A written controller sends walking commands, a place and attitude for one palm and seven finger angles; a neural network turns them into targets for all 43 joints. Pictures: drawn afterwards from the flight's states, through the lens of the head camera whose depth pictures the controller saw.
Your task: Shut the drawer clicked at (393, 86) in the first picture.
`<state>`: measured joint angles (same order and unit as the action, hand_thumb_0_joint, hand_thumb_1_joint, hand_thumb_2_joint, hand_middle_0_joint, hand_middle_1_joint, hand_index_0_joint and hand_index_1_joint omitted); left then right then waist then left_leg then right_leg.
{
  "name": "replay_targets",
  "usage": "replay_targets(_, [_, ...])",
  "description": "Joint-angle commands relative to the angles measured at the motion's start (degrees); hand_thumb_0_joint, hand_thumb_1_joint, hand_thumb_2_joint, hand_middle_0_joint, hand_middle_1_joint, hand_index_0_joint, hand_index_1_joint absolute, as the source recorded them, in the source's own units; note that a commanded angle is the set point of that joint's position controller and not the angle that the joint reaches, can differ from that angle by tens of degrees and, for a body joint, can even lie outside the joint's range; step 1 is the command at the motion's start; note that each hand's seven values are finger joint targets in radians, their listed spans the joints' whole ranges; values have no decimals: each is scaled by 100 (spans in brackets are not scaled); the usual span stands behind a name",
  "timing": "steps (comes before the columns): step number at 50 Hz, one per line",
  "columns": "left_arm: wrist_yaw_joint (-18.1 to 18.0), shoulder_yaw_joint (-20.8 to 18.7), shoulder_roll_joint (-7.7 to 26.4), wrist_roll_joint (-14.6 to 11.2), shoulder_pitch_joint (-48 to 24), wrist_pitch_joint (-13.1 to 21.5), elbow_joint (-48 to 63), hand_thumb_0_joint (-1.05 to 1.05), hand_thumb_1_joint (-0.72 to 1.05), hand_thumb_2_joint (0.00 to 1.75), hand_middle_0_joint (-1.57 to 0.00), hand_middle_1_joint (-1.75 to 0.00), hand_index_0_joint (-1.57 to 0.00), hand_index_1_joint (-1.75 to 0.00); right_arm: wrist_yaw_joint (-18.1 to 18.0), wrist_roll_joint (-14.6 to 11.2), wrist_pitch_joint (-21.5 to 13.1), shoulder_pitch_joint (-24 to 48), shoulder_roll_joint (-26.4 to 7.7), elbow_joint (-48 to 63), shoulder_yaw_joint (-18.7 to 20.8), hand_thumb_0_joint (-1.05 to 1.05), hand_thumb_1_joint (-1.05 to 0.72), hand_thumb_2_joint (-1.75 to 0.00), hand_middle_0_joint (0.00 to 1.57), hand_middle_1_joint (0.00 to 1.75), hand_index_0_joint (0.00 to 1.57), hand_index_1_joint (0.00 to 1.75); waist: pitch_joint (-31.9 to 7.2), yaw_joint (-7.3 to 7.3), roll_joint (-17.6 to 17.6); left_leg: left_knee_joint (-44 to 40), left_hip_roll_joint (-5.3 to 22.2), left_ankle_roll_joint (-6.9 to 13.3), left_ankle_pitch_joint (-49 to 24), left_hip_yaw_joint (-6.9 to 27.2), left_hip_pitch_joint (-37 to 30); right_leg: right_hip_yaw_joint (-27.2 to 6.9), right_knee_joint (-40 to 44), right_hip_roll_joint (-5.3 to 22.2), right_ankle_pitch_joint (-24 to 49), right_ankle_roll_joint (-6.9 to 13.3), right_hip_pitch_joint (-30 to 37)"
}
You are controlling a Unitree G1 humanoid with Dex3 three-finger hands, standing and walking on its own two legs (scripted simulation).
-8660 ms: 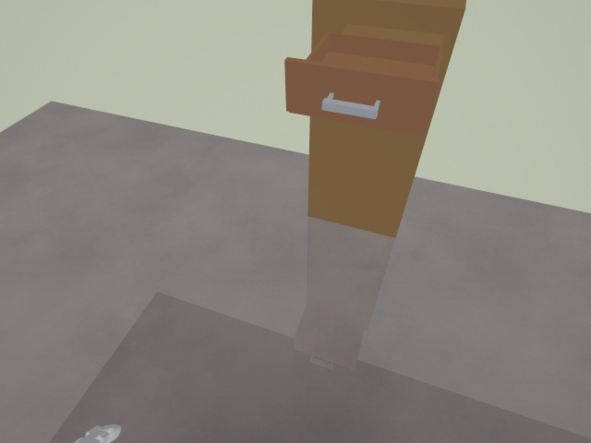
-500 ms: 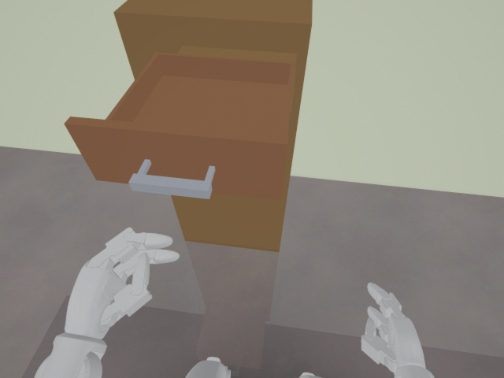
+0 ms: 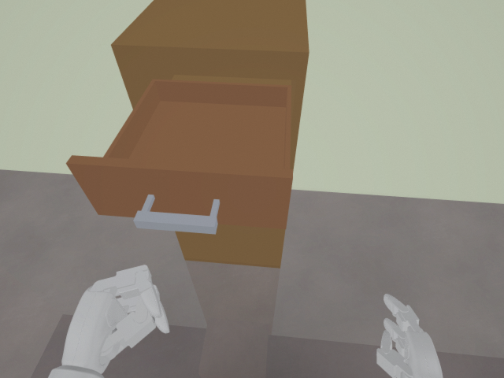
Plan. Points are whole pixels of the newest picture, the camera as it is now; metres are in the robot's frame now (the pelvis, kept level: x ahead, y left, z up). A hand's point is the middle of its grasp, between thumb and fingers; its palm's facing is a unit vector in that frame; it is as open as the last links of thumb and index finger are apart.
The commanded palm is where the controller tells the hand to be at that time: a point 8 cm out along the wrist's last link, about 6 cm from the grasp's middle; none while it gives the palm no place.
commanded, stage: raise the hand and make a fist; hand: left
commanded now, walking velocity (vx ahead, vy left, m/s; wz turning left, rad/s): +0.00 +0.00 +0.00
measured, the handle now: (179, 212) +0.37 +0.15 +0.06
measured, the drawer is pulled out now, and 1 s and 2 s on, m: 0.30 0.30 0.30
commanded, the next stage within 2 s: bring the fist close to the handle in 0.78 s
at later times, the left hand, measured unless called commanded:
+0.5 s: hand (139, 305) +0.17 +0.13 +0.16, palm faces -0.01 -1.00 -0.07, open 3.3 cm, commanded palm +0.14 +0.18 +0.16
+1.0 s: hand (156, 306) +0.18 +0.12 +0.14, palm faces -0.02 -1.00 -0.09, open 3.3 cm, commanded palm +0.15 +0.18 +0.15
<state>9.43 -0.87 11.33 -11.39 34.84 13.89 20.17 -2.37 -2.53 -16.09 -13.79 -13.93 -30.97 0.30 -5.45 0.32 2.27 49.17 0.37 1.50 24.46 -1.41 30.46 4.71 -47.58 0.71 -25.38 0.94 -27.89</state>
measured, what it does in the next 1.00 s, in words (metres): stands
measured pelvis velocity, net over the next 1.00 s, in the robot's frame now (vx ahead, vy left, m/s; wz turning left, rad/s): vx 0.01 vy -0.03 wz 0.01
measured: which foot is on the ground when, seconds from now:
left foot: down 0.00-1.00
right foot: down 0.00-1.00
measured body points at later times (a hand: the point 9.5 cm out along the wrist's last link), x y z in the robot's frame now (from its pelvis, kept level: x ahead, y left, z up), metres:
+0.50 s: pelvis +0.00 -0.01 +0.01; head -0.02 -0.03 +0.46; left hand +0.17 +0.19 +0.17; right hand +0.20 -0.21 -0.04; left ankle +0.01 +0.10 -0.70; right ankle -0.01 -0.11 -0.70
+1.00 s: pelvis +0.01 -0.03 +0.02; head -0.02 -0.06 +0.47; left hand +0.17 +0.18 +0.15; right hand +0.20 -0.26 -0.04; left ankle +0.01 +0.10 -0.70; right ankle -0.01 -0.11 -0.70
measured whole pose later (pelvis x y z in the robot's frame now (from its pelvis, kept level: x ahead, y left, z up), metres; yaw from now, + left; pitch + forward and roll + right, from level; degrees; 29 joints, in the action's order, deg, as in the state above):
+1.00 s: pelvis +0.01 -0.03 +0.02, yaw +1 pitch +0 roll +0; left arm 11.8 -5.2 12.3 -14.4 32.7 4.0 23.6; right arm -3.3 -3.3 -18.3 -14.2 -14.5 -34.0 -2.1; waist -4.7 1.6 3.9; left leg 39.1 1.5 -1.0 20.4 -0.1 19.1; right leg 5.9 -38.6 -0.9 -22.4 3.1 -16.9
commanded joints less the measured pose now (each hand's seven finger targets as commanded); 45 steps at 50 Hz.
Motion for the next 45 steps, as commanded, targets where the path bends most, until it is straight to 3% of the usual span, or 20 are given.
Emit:
replay_targets(1, [-266,-294,166,-112,-104,251,1884,0,90,90,-134,-153,-134,-153,52,10,-292,387,-461,1062,105,0,-90,-90,20,30,20,30,-800,117,166,-887,95,-14,-2233,353,-1026,81,591,-81,1885,-4,369])
replay_targets(2, [-271,-264,183,-57,-12,152,1855,0,90,90,-136,-156,-136,-156,79,6,-256,435,-468,1042,91,0,-90,-90,20,30,20,30,-736,113,23,-888,125,-1,-2370,375,-1046,72,625,-84,1970,-10,402])
replay_targets(4, [-144,172,-42,-16,-49,-85,2020,0,90,90,-140,-160,-140,-160,127,1,-206,401,-495,1125,51,0,-90,-90,20,30,20,30,-555,38,20,-924,141,-5,-2422,397,-1085,97,660,-78,2034,-35,361])
replay_targets(7, [-52,29,169,90,236,-490,1879,0,90,90,-140,-160,-140,-160,122,-17,-89,558,-501,1105,40,0,-90,-90,20,30,20,30,-265,76,-254,-1052,146,23,-2176,402,-993,77,838,-75,2001,-33,485])
replay_targets(9, [-17,62,247,142,143,-688,2203,0,90,90,-140,-160,-140,-160,117,-33,13,563,-488,1231,-1,0,-90,-90,20,30,20,30,-232,77,-234,-1135,118,32,-2004,367,-1023,74,886,-69,1949,-27,535])
replay_targets(12, [-147,-333,518,96,-15,-813,2462,0,90,90,-140,-160,-140,-160,71,-29,110,725,-443,1254,-64,0,-90,-90,20,30,20,30,-131,158,-150,-1266,108,12,-1711,389,-1028,101,975,-91,1673,1,614])
replay_targets(15, [-251,-392,381,-51,-236,-734,2687,0,90,90,-140,-160,-140,-160,45,-42,76,666,-388,1270,-121,0,-90,-90,20,30,20,30,-210,135,-142,-1323,115,-2,-1606,390,-1185,119,1056,-100,1540,-1,627])
replay_targets(17, [-273,-499,486,-133,-359,-643,2829,0,90,90,-140,-160,-140,-160,39,-48,-8,723,-422,1215,-150,0,-90,-90,20,30,20,30,-268,156,38,-1345,114,-7,-1522,407,-1242,100,1113,-106,1433,15,672])
replay_targets(19, [-190,-305,347,-196,-473,-624,2878,0,90,90,-140,-160,-140,-160,46,-66,-125,665,-441,1179,-173,0,-90,-90,20,30,20,30,-292,92,111,-1365,103,-2,-1444,408,-1310,85,1181,-88,1385,3,679])
replay_targets(22, [-10,-137,167,-238,-296,-802,2177,0,90,90,-140,-160,-140,-160,26,-89,-220,760,-510,1065,-156,0,-90,-90,20,30,20,30,128,62,-163,-1400,78,21,-1123,408,-1085,12,1388,-76,1190,-20,619])
replay_targets(23, [35,-198,253,-233,-304,-871,2034,0,90,90,-140,-160,-140,-160,5,-99,-221,700,-528,1027,-134,0,-90,-90,20,30,20,30,150,55,-328,-1432,65,29,-1059,389,-1059,-26,1453,-70,1140,-34,625])
replay_targets(27, [32,-657,703,-171,-294,-1089,1986,0,90,90,-140,-160,-140,-160,-62,-106,-194,843,-518,1056,-105,0,-90,-90,20,30,20,30,160,209,-382,-1488,2,42,-966,312,-988,-197,1646,-14,904,-43,784])
replay_targets(29, [-52,-652,659,-152,-530,-1034,2243,0,90,90,-140,-160,-140,-160,-66,-87,-191,790,-486,1107,-135,0,-90,-90,20,30,20,30,64,200,-219,-1518,-14,45,-977,260,-1095,-190,1649,9,811,-44,805])
replay_targets(32, [-235,-1025,804,-283,-646,-793,2347,0,90,90,-140,-160,-140,-160,-78,-66,-300,794,-447,1007,-124,0,-90,-90,20,30,20,30,-56,257,-140,-1460,-19,31,-1055,249,-1171,-214,1702,-2,848,-40,855])
replay_targets(35, [-187,-944,640,-394,-697,-561,2177,0,90,90,-140,-160,-140,-160,-71,-65,-437,680,-487,915,-110,0,-90,-90,20,30,20,30,-116,170,-57,-1371,-28,27,-1184,195,-1279,-280,1717,15,1102,-64,860])
replay_targets(39, [88,-649,493,-435,-637,-563,1797,0,90,90,-140,-160,-140,-160,-71,-85,-580,672,-563,835,-80,0,-90,-90,20,30,20,30,43,97,-264,-1313,-47,42,-1169,193,-1177,-465,1862,94,1298,-143,865])
replay_targets(41, [211,-766,642,-430,-609,-648,1628,0,90,90,-140,-160,-140,-160,-104,-98,-614,695,-579,805,-64,0,-90,-90,20,30,20,30,121,123,-421,-1295,-59,44,-1098,187,-1099,-647,2001,160,1237,-199,900])
replay_targets(45, [239,-879,710,-364,-535,-704,1653,0,90,90,-140,-160,-140,-160,-120,-81,-635,735,-545,797,-58,0,-90,-90,20,30,20,30,60,186,-554,-1343,-78,61,-1246,177,-1156,-606,1956,153,1427,-203,992])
